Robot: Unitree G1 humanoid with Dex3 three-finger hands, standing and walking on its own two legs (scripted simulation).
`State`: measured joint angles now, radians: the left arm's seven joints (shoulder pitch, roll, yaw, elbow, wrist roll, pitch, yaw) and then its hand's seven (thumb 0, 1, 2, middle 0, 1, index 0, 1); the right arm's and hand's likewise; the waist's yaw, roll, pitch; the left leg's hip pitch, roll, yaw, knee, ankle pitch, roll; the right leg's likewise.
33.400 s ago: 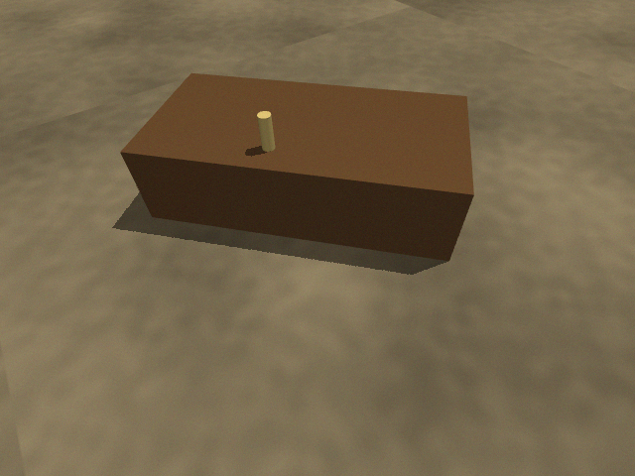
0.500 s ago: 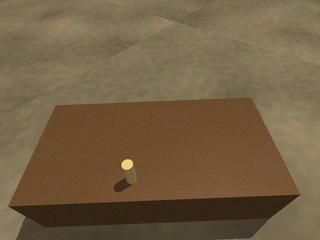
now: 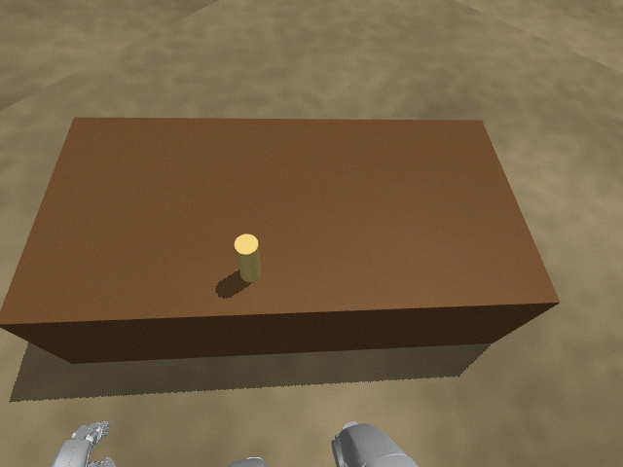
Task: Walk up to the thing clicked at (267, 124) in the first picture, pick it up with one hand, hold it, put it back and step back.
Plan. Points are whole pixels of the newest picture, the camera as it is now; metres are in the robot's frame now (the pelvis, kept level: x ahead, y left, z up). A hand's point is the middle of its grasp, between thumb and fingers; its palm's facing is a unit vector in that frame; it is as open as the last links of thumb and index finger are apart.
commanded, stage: step back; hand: left
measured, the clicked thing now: (248, 259) +0.55 +0.13 -0.33
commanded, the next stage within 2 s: none
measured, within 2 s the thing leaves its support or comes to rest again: neither
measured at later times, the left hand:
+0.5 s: hand out of the picture +0.04 +0.25 -0.13, palm faces -0.04 -0.91 -0.41, open 7.4 cm
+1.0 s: hand out of the picture -0.14 +0.24 -0.15, palm faces -0.09 -0.92 -0.39, open 7.4 cm
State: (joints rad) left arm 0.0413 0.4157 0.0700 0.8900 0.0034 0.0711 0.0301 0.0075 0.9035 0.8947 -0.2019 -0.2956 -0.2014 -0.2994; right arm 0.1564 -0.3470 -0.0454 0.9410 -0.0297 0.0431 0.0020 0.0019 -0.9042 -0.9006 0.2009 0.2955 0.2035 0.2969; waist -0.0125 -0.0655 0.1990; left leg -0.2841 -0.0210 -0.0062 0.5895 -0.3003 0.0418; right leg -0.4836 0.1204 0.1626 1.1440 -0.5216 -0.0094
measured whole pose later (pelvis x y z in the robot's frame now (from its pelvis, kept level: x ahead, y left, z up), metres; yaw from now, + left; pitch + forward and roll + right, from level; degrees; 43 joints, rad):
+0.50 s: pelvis -0.09 +0.00 +0.00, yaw -2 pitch -1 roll +1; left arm 0.13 0.36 0.07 0.77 0.03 0.04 0.01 0.01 0.90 0.89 -0.21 -0.30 -0.21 -0.30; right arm 0.15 -0.40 -0.04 0.85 0.01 0.04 -0.02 0.00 -0.90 -0.90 0.20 0.30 0.20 0.30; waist 0.02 0.00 0.16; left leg -0.34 -0.06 -0.08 0.91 -0.52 -0.01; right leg -0.34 0.00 0.03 0.61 -0.26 -0.01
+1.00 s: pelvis -0.24 -0.03 -0.01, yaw -5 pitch -2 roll -1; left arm 0.20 0.36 0.08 0.84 0.03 0.05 -0.02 0.01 0.90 0.89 -0.20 -0.30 -0.20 -0.30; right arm 0.12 -0.41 -0.05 0.81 -0.01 0.06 -0.02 0.00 -0.90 -0.90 0.20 0.30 0.20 0.30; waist 0.01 0.04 0.17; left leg -0.48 0.00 -0.11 0.86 -0.43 -0.01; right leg -0.27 0.03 0.04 0.68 -0.37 -0.01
